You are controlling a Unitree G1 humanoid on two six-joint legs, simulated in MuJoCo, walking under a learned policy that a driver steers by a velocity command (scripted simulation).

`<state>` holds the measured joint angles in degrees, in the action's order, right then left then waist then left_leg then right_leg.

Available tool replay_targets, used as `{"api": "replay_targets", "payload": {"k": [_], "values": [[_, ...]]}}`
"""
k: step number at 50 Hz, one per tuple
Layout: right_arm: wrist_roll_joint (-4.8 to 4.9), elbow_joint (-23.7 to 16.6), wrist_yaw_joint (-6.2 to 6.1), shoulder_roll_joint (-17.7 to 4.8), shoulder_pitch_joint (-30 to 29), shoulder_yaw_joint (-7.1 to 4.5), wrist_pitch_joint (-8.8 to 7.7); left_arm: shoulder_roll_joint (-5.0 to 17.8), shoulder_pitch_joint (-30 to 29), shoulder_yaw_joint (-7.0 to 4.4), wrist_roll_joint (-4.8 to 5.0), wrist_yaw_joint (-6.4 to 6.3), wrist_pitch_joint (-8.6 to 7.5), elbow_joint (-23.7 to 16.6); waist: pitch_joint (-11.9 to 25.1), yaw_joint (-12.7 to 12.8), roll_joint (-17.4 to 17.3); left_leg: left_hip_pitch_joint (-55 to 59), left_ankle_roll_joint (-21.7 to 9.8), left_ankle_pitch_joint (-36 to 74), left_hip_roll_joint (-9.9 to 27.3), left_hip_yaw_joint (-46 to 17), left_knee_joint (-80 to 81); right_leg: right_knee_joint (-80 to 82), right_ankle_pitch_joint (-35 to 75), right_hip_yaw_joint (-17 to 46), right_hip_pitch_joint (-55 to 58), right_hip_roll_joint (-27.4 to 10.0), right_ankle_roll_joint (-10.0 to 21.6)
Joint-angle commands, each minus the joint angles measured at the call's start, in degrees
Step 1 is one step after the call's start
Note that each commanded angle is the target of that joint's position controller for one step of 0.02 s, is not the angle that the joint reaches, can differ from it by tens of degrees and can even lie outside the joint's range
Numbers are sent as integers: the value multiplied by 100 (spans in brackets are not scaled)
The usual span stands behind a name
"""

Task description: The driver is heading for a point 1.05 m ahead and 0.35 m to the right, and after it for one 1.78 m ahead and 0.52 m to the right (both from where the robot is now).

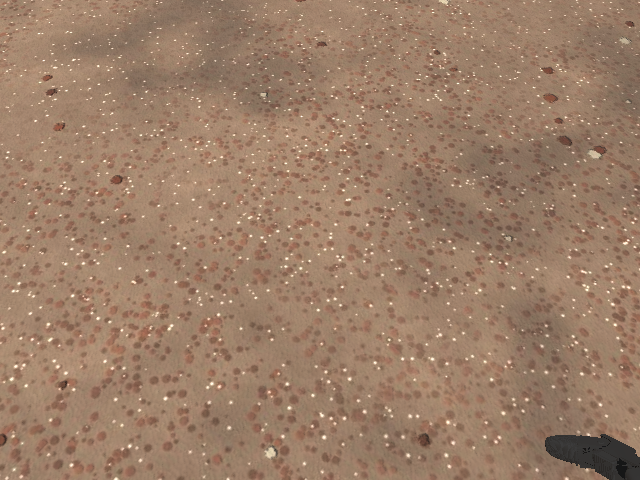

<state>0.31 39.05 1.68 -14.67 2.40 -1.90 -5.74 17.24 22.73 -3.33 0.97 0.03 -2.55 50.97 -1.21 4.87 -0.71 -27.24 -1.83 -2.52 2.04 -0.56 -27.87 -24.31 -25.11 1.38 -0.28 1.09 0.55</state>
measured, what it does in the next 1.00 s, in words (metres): walks ahead, turning right: right foot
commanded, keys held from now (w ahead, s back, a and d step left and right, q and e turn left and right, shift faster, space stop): w+e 0.84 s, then w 0.16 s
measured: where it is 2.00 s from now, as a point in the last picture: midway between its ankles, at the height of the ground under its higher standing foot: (537, 286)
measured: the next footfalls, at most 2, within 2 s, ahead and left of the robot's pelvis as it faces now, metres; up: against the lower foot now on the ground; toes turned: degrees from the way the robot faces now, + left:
right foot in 0.52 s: +0.39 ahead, -0.18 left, +0.00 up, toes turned -20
left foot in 1.02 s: +0.74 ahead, -0.12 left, +0.00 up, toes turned -34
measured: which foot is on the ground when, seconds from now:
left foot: down 0.00-0.52, up 0.54-1.00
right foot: down 0.00-0.00, up 0.02-0.50, down 0.52-1.00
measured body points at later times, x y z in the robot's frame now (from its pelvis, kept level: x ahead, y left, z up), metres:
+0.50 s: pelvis +0.25 -0.04 +0.00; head +0.28 -0.06 +0.44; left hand +0.53 +0.14 -0.08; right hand +0.20 -0.33 -0.14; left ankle +0.12 +0.13 -0.72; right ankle +0.35 -0.17 -0.72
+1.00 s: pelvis +0.53 -0.13 +0.00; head +0.54 -0.16 +0.45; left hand +0.70 +0.11 -0.10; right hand +0.61 -0.46 -0.07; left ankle +0.71 -0.10 -0.72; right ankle +0.36 -0.16 -0.72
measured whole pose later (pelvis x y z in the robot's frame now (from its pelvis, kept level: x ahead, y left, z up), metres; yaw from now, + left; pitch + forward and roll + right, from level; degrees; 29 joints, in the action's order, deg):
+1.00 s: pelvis +0.53 -0.13 +0.00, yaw -32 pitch +2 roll +0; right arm 0.0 40.6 2.0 -16.0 1.2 -2.5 -6.8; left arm 16.7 22.1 -4.5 1.0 -1.0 -2.0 43.9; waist -0.4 4.8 -2.2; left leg -27.5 -0.1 0.3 -0.1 -2.1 -26.4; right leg -24.8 -24.4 11.1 -1.3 5.7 3.7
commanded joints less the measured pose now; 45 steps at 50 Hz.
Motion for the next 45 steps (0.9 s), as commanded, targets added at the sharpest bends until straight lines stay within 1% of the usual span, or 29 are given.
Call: {"api": "replay_targets", "payload": {"k": [1, 2, 3, 4, 5, 6, 7, 8, 10, 12, 14, 18, 21, 23, 24, 25, 26, 27, 28, 29, 30, 31, 32, 33, 34, 37, 41, 43, 45], "values": [[-123, 228, -95, -1843, 2305, -606, 6, -141, 460, 137, -25, -8, -161, -599, 2243, -904, -1731, 5014, -1333, -1090, 2254, -3381, 455, -4030, -564, 34, -3512, 193, 107], [-84, 179, -92, -1238, 2307, -465, 22, 472, 229, 3, 117, -4, -214, -487, 2092, -1132, -1254, 4792, -1276, -1961, 2157, -3826, 907, -4764, -822, 657, -4097, -54, 94], [-58, 160, -114, -968, 1951, -373, 20, 787, -266, -105, 197, -3, -226, -627, 1279, -1127, -899, 4151, -1034, -1928, 2003, -2943, 1006, -4937, -335, 609, -4409, -292, 123], [-70, 144, -119, -833, 1580, -323, 16, 733, -542, -109, 155, -24, -212, -685, 873, -980, -563, 3460, -917, -1451, 1788, -2312, 1141, -4822, 136, 478, -4276, -536, 96], [-74, 166, -111, -666, 1295, -278, 6, 675, -677, -135, 85, -29, -177, -718, 512, -838, -513, 2874, -863, -1032, 1586, -1808, 1344, -4549, 461, 474, -4126, -681, 67], [-109, 186, -113, -582, 1118, -256, -29, 580, -576, -155, 85, -18, -106, -706, 365, -659, -632, 2450, -807, -753, 1452, -1387, 1545, -4384, 700, 508, -3807, -819, 43], [-113, 217, -112, -556, 1016, -267, -61, 463, -511, -146, 103, -9, -33, -703, 285, -574, -642, 2202, -816, -565, 1393, -1118, 1717, -4293, 815, 471, -3612, -858, 15], [-100, 261, -118, -572, 963, -282, -94, 345, -518, -134, 106, -4, 33, -725, 193, -517, -570, 2045, -855, -310, 1390, -855, 1843, -4212, 880, 441, -3587, -885, -20], [-104, 359, -143, -705, 948, -339, -135, 245, -692, -126, 69, -10, 125, -845, 20, -466, -398, 1935, -909, 67, 1423, -442, 2012, -3910, 1185, 460, -3770, -926, -86], [-119, 454, -179, -803, 1007, -380, -122, 211, -914, -118, 40, 15, 145, -951, -75, -500, -308, 2036, -911, 286, 1386, -36, 2084, -3366, 1690, 453, -3942, -926, -134], [-108, 505, -213, -891, 1014, -406, -86, 153, -1176, -91, 37, 91, 113, -1033, -138, -573, -274, 2101, -822, 396, 1275, 402, 2111, -2665, 2289, 303, -3835, -890, -111], [-25, 662, -254, -1084, 1299, -475, 15, 84, -1946, -36, 21, 231, 86, -1325, -365, -855, -158, 2474, -727, 457, 1366, 881, 2075, -1681, 2633, -96, -3738, -788, 23], [80, 777, -246, -1211, 1431, -535, 131, 187, -2228, -65, 23, 305, 110, -1531, -453, -863, -195, 3050, -608, 910, 1533, 1053, 1762, -1334, 2152, -282, -3786, -686, 233], [140, 772, -258, -1376, 1345, -584, 210, 347, -2040, -152, 9, 326, 138, -1584, -214, -640, -341, 3264, -487, 2597, 1547, 1223, 1086, -1274, 1571, -587, -3263, -377, 453], [172, 754, -265, -1445, 1278, -603, 259, 498, -1603, -246, 17, 317, 158, -1509, 82, -362, -405, 3249, -413, 3488, 1487, 1322, 376, -1248, 1335, -763, -2647, -132, 593], [201, 724, -270, -1413, 1170, -581, 303, 743, -739, -408, 40, 278, 172, -1283, 519, 140, -305, 2905, -247, 3766, 1274, 1503, -779, -901, 1585, -882, -1462, 172, 789], [81, 654, -292, -1208, 1257, -492, 281, 1214, 275, -629, 60, 170, 226, -1002, 1043, 542, 145, 1616, 41, 2412, 1033, 1527, -2472, -772, 1727, -147, 308, -66, 1069], [-174, 302, -243, -338, 1719, -223, 150, 1907, 77, -717, 120, 118, 191, -1034, 1353, -192, 1786, -1001, 440, -2822, -133, 1121, -4521, -169, 730, 3112, 1965, -1524, 2084], [22, 252, -179, -682, 1269, -231, -79, 1498, 165, -563, 54, 170, 63, -1280, 2154, 145, 1059, -1613, 357, -3296, -316, -351, -5195, 747, -99, 4696, 2280, -2006, 2374], [250, 80, -135, -997, 697, -312, -197, 1131, -10, -453, 4, 203, -42, -1213, 1376, 228, 699, -2114, 211, -2727, -59, -415, -5152, 913, 315, 3972, 1852, -1913, 2066], [197, 78, -160, -939, 629, -285, -268, 980, -295, -403, 23, 200, -97, -1224, 904, 7, 394, -1968, 108, -2213, 191, -406, -4695, 853, 856, 3257, 1088, -1670, 1869], [32, 161, -207, -960, 665, -313, -281, 780, -714, -343, 15, 184, -107, -1289, 608, -246, 203, -1572, 129, -1870, 382, -428, -4186, 843, 1498, 2690, 321, -1442, 1703], [-40, 207, -212, -1017, 779, -355, -230, 622, -967, -281, -53, 154, -113, -1396, 522, -451, 293, -1132, 149, -1634, 502, -482, -3882, 943, 2006, 2332, -203, -1271, 1637], [-59, 209, -199, -1012, 833, -369, -158, 608, -1051, -270, -82, 131, -116, -1450, 485, -540, 346, -892, 204, -1515, 511, -474, -3678, 1059, 2286, 2206, -497, -1195, 1643], [-87, 200, -195, -932, 853, -360, -98, 646, -1033, -281, -63, 103, -132, -1449, 456, -576, 304, -803, 287, -1441, 492, -415, -3446, 1121, 2608, 2054, -680, -1150, 1674], [-128, 47, -206, -707, 417, -289, 5, 842, -761, -334, -18, -21, -142, -1352, 209, -483, 243, -879, 532, -690, 345, -286, -2445, 1212, 2985, 1582, -1066, -931, 1600], [-70, -167, -124, -518, -387, -194, -32, 865, -452, -344, 18, -103, -75, -1240, 27, -161, 478, -426, 591, 676, -1, -238, -790, 1136, 2288, 1329, -1359, -601, 1247], [-12, -247, -67, -552, -621, -188, -72, 863, -264, -343, 35, -108, -58, -1143, -1, -55, 526, -242, 553, 937, -83, -251, -425, 1060, 2049, 1470, -1274, -699, 1192], [-3, -278, -2, -636, -707, -202, -123, 762, -88, -314, 38, -115, -45, -1036, -8, 6, 552, -269, 442, 892, -67, -319, -169, 795, 1995, 1654, -874, -869, 1163]]}}
Keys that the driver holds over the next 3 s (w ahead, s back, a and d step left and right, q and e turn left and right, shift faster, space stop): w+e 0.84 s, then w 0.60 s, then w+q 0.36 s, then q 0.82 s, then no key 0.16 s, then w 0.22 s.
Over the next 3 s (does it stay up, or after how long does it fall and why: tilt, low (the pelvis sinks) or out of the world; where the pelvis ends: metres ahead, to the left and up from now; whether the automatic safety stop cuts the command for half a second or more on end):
stays up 1.10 -0.47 0.02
